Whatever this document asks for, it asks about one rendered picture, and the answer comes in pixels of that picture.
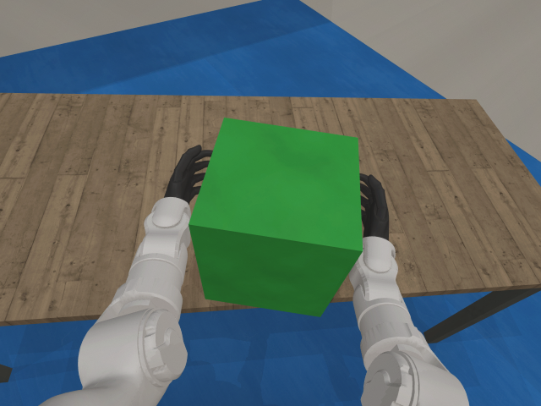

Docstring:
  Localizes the carton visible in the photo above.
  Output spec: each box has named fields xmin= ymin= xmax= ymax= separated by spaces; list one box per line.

xmin=189 ymin=118 xmax=363 ymax=317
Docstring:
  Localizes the table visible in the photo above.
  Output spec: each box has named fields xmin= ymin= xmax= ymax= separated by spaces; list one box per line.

xmin=0 ymin=93 xmax=541 ymax=383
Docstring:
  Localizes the left robot hand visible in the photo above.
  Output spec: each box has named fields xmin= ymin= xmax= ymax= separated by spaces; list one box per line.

xmin=164 ymin=145 xmax=213 ymax=203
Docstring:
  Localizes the robot right forearm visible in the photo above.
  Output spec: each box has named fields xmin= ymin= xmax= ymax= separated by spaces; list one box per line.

xmin=349 ymin=236 xmax=449 ymax=372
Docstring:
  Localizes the right robot hand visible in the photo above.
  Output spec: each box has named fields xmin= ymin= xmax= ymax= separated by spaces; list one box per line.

xmin=359 ymin=173 xmax=389 ymax=241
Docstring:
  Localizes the robot left forearm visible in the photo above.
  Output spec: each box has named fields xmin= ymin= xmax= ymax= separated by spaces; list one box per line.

xmin=78 ymin=197 xmax=191 ymax=384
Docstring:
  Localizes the left robot upper arm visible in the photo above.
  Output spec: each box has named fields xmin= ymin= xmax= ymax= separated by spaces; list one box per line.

xmin=39 ymin=307 xmax=188 ymax=406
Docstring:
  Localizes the right robot upper arm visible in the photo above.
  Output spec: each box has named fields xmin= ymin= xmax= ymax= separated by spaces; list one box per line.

xmin=361 ymin=350 xmax=469 ymax=406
